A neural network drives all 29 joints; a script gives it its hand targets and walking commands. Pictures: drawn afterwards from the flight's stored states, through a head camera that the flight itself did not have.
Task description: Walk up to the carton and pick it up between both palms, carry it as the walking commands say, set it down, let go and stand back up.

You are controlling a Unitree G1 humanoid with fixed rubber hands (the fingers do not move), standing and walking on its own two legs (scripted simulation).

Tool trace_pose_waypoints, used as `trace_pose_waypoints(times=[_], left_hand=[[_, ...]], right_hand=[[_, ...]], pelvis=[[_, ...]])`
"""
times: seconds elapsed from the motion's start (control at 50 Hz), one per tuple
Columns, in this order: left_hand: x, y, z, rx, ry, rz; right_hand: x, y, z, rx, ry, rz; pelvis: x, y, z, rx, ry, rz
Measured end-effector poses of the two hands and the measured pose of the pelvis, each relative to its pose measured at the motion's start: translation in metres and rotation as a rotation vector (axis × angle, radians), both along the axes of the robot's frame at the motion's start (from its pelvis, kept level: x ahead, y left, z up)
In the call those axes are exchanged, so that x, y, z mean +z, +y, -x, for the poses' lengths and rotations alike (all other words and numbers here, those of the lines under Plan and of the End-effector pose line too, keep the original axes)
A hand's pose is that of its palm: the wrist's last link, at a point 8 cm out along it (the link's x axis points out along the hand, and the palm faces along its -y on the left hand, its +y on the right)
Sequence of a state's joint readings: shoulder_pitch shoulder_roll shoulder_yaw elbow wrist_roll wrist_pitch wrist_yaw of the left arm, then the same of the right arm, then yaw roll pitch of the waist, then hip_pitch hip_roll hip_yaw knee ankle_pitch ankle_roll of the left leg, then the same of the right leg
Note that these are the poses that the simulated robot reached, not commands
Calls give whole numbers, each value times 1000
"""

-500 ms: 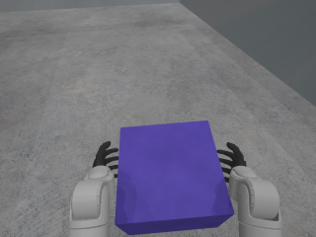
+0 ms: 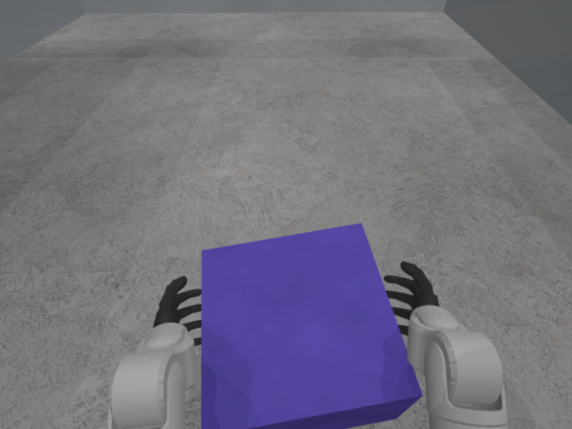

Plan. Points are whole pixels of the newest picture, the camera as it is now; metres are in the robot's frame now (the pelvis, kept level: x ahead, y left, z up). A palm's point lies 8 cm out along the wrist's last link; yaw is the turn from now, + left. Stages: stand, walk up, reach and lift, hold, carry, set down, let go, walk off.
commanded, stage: carry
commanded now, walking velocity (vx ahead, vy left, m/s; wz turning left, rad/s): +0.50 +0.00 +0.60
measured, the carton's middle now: (298, 334) +0.27 -0.01 +0.01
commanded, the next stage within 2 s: none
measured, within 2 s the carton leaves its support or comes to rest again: neither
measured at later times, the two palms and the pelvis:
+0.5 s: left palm (104, 224) +0.47 +0.30 +0.06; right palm (270, 172) +0.58 +0.02 +0.07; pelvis +0.28 +0.07 -0.01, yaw +20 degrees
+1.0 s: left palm (45, 153) +0.69 +0.50 +0.06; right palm (174, 107) +0.88 +0.25 +0.07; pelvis +0.57 +0.22 -0.01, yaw +31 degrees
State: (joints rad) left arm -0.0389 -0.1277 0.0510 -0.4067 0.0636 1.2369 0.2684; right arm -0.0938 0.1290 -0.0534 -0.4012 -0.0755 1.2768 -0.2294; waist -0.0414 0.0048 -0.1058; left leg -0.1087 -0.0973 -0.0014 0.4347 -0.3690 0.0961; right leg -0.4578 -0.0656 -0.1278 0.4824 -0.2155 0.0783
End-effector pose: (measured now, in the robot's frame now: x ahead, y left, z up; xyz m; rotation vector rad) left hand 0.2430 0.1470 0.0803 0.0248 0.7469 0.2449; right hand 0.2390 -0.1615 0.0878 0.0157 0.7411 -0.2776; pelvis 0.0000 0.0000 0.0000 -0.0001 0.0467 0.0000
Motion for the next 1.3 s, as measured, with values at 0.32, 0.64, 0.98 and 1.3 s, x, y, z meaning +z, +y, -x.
trace_pose_waypoints(times=[0.32,0.64,0.98,1.3], left_hand=[[6,93,-130,337,-23,-16],[-15,182,-305,404,32,-7],[-14,343,-438,685,-19,16],[-16,458,-611,647,-39,51]], right_hand=[[6,110,-235,323,-32,-30],[-21,205,-427,388,27,-33],[-19,411,-635,666,-16,-49],[-6,522,-803,641,-40,-14]], pelvis=[[-1,21,-179,285,17,-4],[-5,95,-370,453,27,6],[-12,214,-563,545,44,6],[-4,325,-731,661,45,28]])
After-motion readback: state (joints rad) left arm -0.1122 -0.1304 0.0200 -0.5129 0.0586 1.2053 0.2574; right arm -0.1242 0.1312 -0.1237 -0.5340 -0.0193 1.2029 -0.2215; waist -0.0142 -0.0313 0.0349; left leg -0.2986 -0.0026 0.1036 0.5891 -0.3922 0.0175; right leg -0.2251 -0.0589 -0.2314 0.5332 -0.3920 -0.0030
